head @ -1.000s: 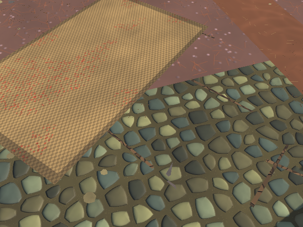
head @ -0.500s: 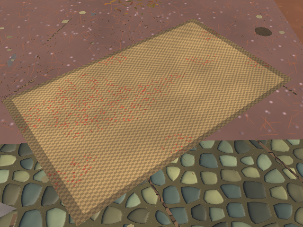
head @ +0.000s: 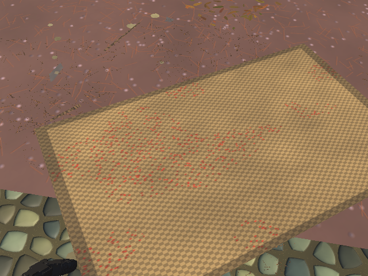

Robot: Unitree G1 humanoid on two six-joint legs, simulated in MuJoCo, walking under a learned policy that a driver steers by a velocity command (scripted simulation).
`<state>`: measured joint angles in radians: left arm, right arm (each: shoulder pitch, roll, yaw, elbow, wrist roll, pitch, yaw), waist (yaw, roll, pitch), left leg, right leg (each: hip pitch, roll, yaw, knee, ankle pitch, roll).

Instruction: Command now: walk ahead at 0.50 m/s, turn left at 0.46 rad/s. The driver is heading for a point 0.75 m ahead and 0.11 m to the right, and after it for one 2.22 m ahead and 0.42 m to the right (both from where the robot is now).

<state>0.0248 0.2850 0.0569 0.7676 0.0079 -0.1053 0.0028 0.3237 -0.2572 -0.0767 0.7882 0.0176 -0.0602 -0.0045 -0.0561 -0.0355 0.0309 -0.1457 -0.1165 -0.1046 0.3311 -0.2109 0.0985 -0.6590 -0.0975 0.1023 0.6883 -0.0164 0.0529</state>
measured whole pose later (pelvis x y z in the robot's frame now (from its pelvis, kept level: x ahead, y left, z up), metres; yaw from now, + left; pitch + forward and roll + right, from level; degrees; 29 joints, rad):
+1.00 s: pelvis +0.54 +0.02 +0.00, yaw -6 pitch +1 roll +2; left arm 0.18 0.30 0.08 0.79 -0.02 -0.03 -0.01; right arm 0.33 -0.26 -0.07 0.84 -0.02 -0.10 0.00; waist -0.05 -0.05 0.01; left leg -0.06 -0.03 0.18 0.25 -0.21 0.04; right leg -0.70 -0.11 0.07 0.94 -0.07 0.01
